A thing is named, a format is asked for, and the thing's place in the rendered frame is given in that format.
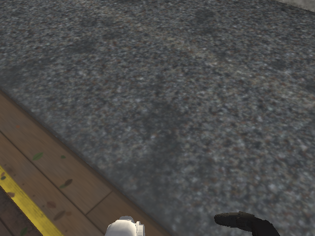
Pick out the left robot thigh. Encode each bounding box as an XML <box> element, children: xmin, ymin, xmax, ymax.
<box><xmin>104</xmin><ymin>219</ymin><xmax>146</xmax><ymax>236</ymax></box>

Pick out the robot left shin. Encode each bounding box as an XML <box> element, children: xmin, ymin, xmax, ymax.
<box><xmin>106</xmin><ymin>215</ymin><xmax>135</xmax><ymax>230</ymax></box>

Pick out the robot right hand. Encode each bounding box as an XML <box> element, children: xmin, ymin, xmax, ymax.
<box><xmin>214</xmin><ymin>210</ymin><xmax>281</xmax><ymax>236</ymax></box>

